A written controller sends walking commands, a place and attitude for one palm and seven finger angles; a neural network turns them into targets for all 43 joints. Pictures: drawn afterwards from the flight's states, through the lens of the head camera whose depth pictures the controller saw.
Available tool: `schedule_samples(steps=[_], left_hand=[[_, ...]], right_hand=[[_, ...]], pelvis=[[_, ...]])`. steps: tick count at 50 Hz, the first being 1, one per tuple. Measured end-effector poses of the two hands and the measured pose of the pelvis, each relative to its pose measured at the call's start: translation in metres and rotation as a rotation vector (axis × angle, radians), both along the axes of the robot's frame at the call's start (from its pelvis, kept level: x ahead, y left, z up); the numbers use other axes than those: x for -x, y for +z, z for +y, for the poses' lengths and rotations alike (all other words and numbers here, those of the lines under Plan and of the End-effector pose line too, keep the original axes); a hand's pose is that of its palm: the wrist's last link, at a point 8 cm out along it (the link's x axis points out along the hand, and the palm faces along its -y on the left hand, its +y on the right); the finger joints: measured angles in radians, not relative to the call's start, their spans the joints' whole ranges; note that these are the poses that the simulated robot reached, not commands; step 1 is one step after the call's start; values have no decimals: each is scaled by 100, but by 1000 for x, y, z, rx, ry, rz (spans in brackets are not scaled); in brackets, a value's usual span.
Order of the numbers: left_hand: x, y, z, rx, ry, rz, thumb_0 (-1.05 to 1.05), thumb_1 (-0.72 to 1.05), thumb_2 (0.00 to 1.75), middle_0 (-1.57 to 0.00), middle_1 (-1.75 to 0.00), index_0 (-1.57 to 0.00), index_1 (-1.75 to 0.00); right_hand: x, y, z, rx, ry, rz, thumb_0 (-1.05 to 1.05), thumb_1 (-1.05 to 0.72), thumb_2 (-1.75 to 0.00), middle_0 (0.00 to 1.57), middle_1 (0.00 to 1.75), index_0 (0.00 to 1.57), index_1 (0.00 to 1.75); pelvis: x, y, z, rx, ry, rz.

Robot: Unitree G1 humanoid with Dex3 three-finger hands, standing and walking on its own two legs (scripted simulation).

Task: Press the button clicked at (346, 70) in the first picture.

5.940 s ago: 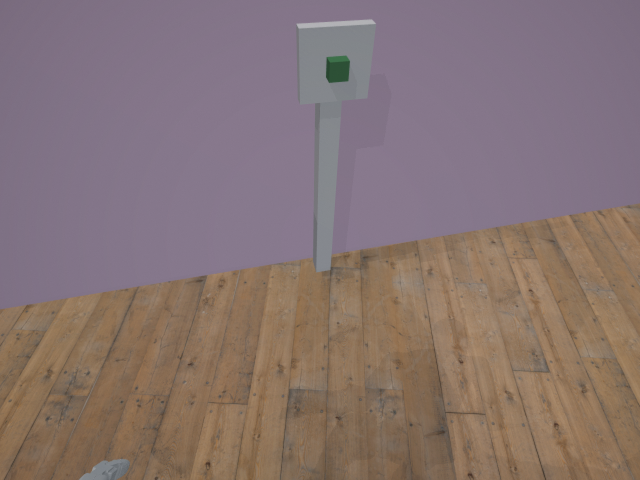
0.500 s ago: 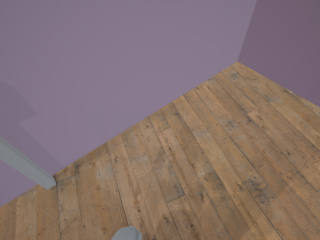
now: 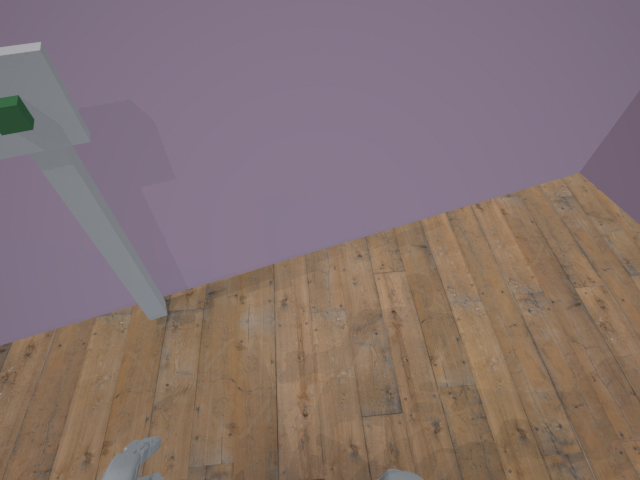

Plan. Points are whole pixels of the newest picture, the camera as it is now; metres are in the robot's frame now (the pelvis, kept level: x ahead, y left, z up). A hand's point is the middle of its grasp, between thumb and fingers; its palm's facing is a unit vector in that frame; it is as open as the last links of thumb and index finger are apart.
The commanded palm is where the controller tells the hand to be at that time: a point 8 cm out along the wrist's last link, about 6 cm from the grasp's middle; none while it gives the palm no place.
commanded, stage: turn to face it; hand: left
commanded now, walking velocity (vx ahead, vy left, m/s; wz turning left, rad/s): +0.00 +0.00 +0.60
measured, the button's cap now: (10, 114) +0.64 +0.56 +0.07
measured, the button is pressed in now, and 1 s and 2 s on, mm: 0 0 0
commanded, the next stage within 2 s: take the last steps up to it in 0.48 s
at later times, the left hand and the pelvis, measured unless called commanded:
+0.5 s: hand out of the picture -0.04 +0.20 -0.18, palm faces +0.32 -0.92 -0.23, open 7.4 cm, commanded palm none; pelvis -0.02 +0.00 -0.01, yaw +17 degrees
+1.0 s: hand out of the picture +0.01 +0.24 -0.16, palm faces +0.37 -0.91 -0.19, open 7.4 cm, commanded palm none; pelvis +0.01 +0.04 +0.01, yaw +22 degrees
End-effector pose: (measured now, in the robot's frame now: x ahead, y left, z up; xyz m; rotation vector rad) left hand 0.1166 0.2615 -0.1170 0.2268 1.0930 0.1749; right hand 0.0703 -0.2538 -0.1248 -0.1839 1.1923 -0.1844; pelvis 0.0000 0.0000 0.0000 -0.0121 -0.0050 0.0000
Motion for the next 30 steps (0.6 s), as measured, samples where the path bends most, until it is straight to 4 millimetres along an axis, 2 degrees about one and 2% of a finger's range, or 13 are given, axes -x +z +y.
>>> schedule_samples(steps=[3, 6, 11, 16, 21, 27, 30], left_hand=[[-2, 6, -14, -12, 13, -48, 1, 91, 90, -20, -30, -20, -30], [8, 8, -27, -34, 30, -76, 1, 91, 90, -20, -30, -20, -30], [49, 16, -38, -31, 111, -30, 1, 91, 90, -20, -30, -20, -30], [91, 8, -41, -6, 197, 40, 1, 91, 90, -20, -30, -20, -30], [139, -8, -34, 33, 285, 120, 1, 90, 90, -20, -30, -20, -30], [201, -41, -9, 92, 399, 227, 1, 90, 90, -20, -30, -20, -30], [220, -44, 3, 102, 433, 278, 1, 91, 90, -20, -30, -20, -30]], right_hand=[[3, -12, -12, -20, 12, 20, 0, -90, -90, 20, 30, 21, 30], [1, -25, -26, -34, 26, 33, 0, -90, -90, 20, 30, 21, 30], [-8, -21, -37, -38, 86, 61, 0, -91, -90, 20, 30, 20, 30], [-18, -14, -35, -24, 152, 90, 0, -91, -90, 20, 30, 20, 30], [-39, -9, -13, 7, 238, 105, 0, -91, -90, 20, 30, 20, 30], [-75, -3, 40, 47, 353, 8, 0, -91, -90, 20, 30, 20, 30], [-82, 8, 66, 48, 389, -35, 0, -91, -90, 20, 30, 20, 30]], pelvis=[[2, -5, -13, -10, 37, 2], [4, -11, -26, -19, 78, -4], [5, -1, -33, -39, 152, -15], [6, 3, -33, -42, 215, -11], [10, 1, -21, -31, 267, -2], [18, -14, 9, -1, 317, 5], [20, -9, 19, 4, 320, -6]])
